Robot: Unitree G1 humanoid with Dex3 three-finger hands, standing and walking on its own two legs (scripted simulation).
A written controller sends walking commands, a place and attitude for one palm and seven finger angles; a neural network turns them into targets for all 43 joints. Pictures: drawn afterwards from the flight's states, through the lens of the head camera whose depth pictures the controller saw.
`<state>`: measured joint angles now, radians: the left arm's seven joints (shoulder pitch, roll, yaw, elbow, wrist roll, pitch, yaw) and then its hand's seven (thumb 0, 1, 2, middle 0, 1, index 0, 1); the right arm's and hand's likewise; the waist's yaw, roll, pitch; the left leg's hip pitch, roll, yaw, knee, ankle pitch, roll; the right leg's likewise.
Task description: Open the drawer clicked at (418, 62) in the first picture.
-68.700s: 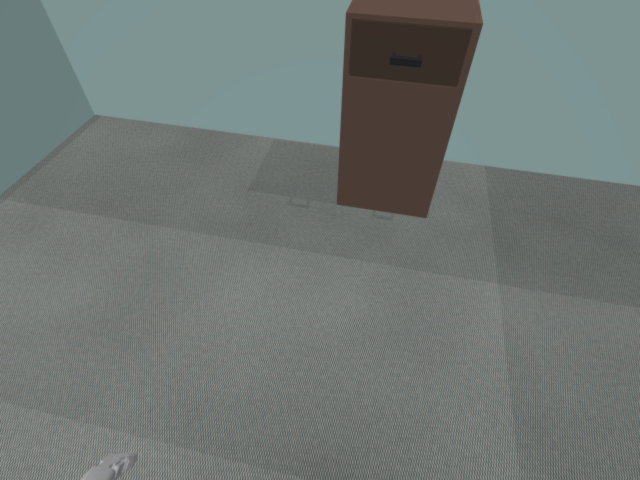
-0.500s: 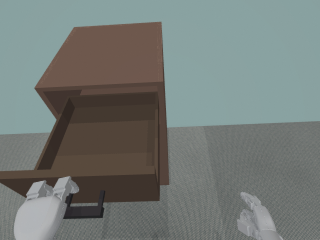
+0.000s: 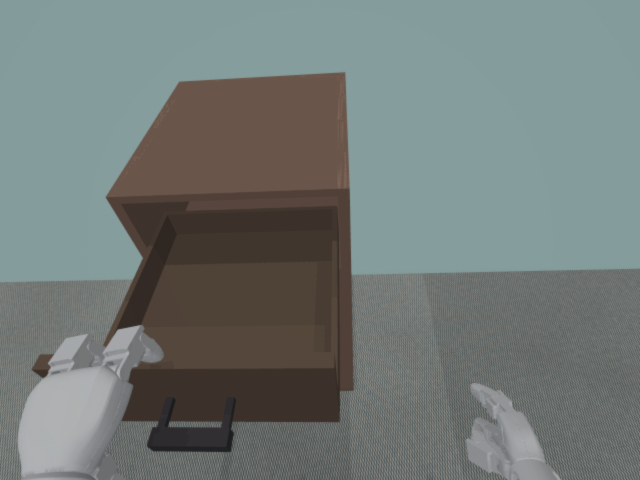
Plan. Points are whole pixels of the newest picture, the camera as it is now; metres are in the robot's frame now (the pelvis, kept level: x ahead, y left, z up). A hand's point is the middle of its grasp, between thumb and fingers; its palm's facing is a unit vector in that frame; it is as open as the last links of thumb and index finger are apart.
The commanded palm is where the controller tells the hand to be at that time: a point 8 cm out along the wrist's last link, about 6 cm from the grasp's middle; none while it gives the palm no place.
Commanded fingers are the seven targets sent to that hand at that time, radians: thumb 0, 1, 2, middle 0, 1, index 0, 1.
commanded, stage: lift the hand off the handle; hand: left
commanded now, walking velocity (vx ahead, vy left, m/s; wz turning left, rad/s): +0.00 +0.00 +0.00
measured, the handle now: (195, 422) +0.19 +0.21 -0.04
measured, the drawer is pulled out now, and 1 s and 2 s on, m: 0.30 0.30 0.30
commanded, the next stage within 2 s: draw the hand back to the body in 0.28 s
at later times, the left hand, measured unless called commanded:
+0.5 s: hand (102, 421) +0.14 +0.24 +0.10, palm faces +0.06 -0.13 -0.99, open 13.9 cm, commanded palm +0.11 +0.24 +0.17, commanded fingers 0.00 -0.50 0.30 -0.30 -1.20 -0.30 -1.20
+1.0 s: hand (78, 395) +0.15 +0.26 +0.13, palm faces +0.08 -0.10 -0.99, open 13.9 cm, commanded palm +0.12 +0.26 +0.18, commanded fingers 0.00 -0.43 0.33 -0.29 -1.15 -0.29 -1.15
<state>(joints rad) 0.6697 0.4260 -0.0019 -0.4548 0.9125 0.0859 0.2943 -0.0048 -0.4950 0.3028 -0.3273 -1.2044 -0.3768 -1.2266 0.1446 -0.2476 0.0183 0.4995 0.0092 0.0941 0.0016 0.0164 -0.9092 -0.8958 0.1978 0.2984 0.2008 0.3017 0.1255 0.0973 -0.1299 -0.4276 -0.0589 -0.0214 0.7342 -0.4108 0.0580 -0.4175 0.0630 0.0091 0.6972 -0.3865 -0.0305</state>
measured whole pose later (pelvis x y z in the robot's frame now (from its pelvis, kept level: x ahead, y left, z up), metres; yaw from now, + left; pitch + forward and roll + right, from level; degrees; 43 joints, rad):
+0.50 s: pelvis +0.00 +0.00 +0.01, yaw -1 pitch +3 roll -2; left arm 0.69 0.47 0.00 -0.55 0.90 0.10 0.18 0.00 -0.50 0.30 -0.32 -1.20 -0.32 -1.21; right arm 0.16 -0.26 0.04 0.47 0.02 0.12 0.02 0.02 -0.91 -0.90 0.20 0.30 0.20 0.30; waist 0.14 0.10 -0.09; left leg -0.31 -0.05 -0.02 0.62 -0.36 0.06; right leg -0.29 0.07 0.02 0.56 -0.32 -0.03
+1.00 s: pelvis -0.01 +0.00 +0.02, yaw +0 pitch +1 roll -2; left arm 0.63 0.53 0.11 -0.54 0.83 0.09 0.12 0.00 -0.50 0.30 -0.32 -1.20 -0.32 -1.21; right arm 0.14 -0.25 0.04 0.49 0.03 0.12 0.00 0.02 -0.91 -0.90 0.20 0.30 0.20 0.30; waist 0.12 0.10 -0.06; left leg -0.26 -0.05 -0.03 0.57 -0.33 0.06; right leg -0.24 0.06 0.01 0.50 -0.29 -0.03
